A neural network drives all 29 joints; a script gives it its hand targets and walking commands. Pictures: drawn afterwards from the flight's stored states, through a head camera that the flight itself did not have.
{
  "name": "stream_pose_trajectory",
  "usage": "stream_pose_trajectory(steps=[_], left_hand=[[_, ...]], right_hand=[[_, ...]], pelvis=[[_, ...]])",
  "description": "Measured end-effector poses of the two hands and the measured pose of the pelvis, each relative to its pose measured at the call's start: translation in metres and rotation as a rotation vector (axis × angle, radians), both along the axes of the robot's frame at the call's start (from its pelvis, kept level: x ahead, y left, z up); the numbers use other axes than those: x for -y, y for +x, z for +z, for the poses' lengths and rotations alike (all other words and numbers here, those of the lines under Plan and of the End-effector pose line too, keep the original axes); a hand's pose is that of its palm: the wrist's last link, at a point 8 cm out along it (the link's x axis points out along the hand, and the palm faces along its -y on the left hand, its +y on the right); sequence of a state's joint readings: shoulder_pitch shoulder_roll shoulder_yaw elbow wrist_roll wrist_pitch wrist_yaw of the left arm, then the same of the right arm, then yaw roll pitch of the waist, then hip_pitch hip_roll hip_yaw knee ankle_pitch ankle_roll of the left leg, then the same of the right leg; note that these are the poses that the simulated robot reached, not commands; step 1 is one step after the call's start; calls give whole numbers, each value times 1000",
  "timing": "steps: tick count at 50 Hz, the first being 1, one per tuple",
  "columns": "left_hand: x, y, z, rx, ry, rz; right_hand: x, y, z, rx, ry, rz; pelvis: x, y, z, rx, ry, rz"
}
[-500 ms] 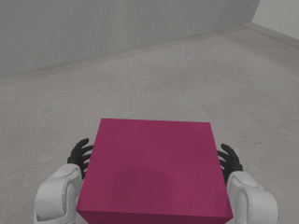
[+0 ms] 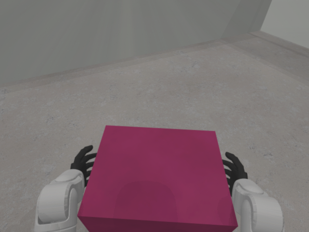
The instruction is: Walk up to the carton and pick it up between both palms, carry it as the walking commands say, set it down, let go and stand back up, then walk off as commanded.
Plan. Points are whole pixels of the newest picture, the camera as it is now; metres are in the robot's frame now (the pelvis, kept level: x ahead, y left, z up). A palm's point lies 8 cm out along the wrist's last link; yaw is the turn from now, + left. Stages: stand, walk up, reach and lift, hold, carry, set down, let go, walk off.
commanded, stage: carry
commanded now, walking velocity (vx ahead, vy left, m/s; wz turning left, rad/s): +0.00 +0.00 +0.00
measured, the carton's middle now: (156, 192) +0.26 +0.02 +0.00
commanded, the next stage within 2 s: hold in 0.04 s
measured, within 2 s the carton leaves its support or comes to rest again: neither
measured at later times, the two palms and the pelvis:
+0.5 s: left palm (82, 174) +0.27 +0.21 +0.05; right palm (228, 181) +0.27 -0.16 +0.05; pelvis +0.01 +0.02 +0.01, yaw -2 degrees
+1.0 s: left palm (84, 174) +0.29 +0.22 +0.01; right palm (217, 181) +0.30 -0.14 +0.00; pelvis +0.00 +0.02 +0.01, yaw -2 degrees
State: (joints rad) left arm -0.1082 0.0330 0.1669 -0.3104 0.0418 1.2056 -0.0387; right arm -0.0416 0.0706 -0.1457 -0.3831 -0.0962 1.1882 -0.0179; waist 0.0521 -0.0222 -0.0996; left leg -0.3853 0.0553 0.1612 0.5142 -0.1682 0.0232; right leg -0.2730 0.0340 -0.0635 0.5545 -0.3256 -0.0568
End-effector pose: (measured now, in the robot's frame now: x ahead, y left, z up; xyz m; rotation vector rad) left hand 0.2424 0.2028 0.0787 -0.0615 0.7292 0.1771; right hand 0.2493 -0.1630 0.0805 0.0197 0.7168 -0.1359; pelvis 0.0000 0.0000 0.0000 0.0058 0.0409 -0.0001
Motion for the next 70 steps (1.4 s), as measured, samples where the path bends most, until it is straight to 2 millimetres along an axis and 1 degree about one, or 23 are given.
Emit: stream_pose_trajectory(steps=[3, 4, 6, 7, 8, 10, 14, 19, 24, 30, 34, 39, 42, 45, 52, 57, 64, 70], left_hand=[[-3, 2, -4, -4, -5, 2], [-5, 6, -15, -23, -14, 8], [-8, 13, -36, -37, 27, -12], [-8, 15, -43, -27, 50, -33], [-8, 16, -48, -13, 64, -56], [-5, 20, -54, 19, 70, -85], [-1, 23, -50, 76, 72, -86], [-4, 21, -42, 89, 85, -58], [-7, 23, -34, 96, 77, -38], [-3, 30, -29, 101, 55, -36], [-1, 32, -33, 95, 34, -25], [-11, 28, -41, 85, 26, 12], [-19, 28, -48, 70, 26, 26], [-22, 33, -57, 53, 30, 21], [-15, 50, -78, 38, 43, -22], [-13, 52, -97, 32, 42, -24], [-19, 50, -125, 31, 43, -3], [-23, 58, -144, 31, 44, -1]], right_hand=[[-2, 2, -3, -5, -2, 2], [-4, 7, -14, -25, -8, 15], [-7, 14, -38, -44, -39, 39], [-7, 15, -45, -34, -51, 45], [-6, 15, -49, -20, -59, 45], [-5, 13, -50, 11, -77, 37], [-1, 16, -43, 67, -95, 38], [-4, 22, -37, 83, -83, 62], [-7, 25, -33, 90, -58, 52], [-3, 26, -29, 92, -45, 27], [-1, 28, -32, 84, -44, 23], [-12, 35, -41, 72, -24, 42], [-19, 41, -50, 57, -17, 54], [-23, 45, -60, 40, -13, 51], [-15, 51, -83, 23, -26, 35], [-13, 55, -100, 18, -34, 44], [-20, 63, -124, 17, -35, 67], [-24, 71, -144, 17, -25, 63]], pelvis=[[-2, 0, 0, 7, 0, -1], [-3, -2, 2, 30, -2, -8], [-5, -4, 2, 69, -5, -34], [-6, -5, 2, 79, -8, -46], [-6, -6, 2, 86, -11, -50], [-8, -6, 3, 89, -17, -47], [-14, -2, 6, 78, -23, -55], [-19, 4, 10, 79, -24, -57], [-21, 6, 12, 89, -21, -40], [-19, 6, 13, 106, -15, -38], [-18, 7, 13, 119, -6, -56], [-16, 8, 13, 124, 1, -65], [-15, 8, 11, 116, 2, -56], [-15, 7, 10, 98, 1, -46], [-17, 5, 5, 19, -4, -46], [-17, 2, 0, -51, -4, -52], [-14, -7, -11, -153, -8, -45], [-13, -20, -24, -224, -12, -38]])
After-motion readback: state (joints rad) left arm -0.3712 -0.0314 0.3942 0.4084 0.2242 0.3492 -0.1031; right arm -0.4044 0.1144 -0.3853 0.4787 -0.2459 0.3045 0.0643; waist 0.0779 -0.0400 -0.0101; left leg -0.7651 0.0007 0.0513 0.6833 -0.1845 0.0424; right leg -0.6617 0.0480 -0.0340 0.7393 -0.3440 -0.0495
